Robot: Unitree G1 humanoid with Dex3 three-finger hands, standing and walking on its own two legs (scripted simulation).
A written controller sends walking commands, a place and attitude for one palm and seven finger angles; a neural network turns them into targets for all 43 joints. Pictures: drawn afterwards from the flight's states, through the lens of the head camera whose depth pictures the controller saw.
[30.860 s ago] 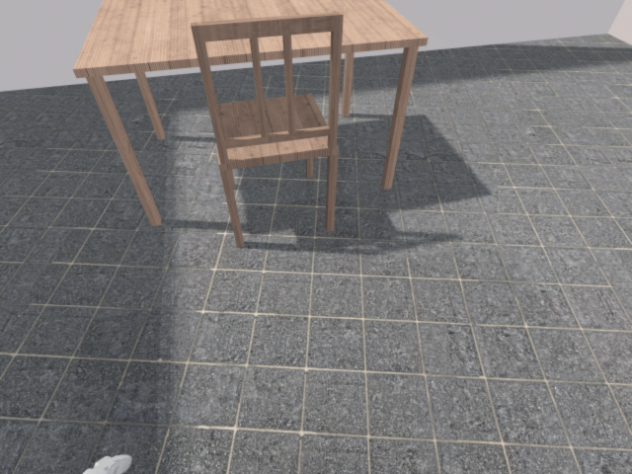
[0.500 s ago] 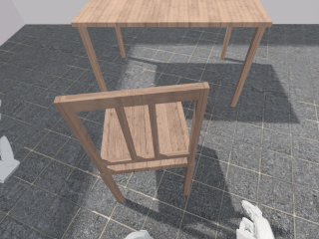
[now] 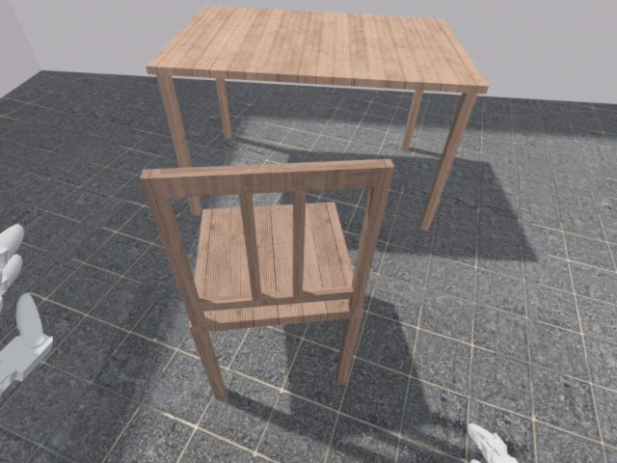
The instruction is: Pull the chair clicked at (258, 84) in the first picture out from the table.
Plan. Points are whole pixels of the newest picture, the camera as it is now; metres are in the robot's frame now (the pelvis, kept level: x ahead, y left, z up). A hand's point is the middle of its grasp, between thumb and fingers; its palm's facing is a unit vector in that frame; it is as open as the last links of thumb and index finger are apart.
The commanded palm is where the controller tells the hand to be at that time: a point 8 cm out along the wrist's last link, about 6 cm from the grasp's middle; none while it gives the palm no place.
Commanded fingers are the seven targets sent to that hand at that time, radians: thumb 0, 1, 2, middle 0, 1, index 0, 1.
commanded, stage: stop stepping back and stand still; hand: left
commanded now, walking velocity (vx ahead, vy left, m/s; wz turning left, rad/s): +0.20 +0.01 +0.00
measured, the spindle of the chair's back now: (251, 251) +0.53 +0.16 -0.09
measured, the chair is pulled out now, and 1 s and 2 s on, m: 0.60 0.60 0.60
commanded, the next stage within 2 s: let the arm hang, fingers relaxed in 0.28 s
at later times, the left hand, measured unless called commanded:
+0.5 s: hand (110, 395) +0.19 +0.26 +0.01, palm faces +0.20 -0.87 -0.46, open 7.4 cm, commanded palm none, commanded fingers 0.00 0.90 0.90 -0.20 -0.30 -0.20 -0.30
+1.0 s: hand out of the picture -0.06 +0.18 -0.16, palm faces +0.05 -0.96 -0.27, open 7.3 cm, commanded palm none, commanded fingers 0.00 0.90 0.90 -0.20 -0.30 -0.20 -0.30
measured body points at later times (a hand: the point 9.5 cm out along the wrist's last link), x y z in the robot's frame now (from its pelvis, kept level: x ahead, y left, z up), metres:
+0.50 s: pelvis -0.02 +0.01 -0.01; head -0.02 -0.02 +0.44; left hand +0.17 +0.31 +0.04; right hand +0.12 -0.23 -0.14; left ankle +0.02 +0.10 -0.74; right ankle -0.03 -0.11 -0.74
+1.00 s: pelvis -0.02 -0.02 +0.00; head -0.01 -0.04 +0.45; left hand -0.06 +0.23 -0.14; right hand -0.03 -0.24 -0.17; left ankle +0.02 +0.10 -0.74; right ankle -0.03 -0.11 -0.74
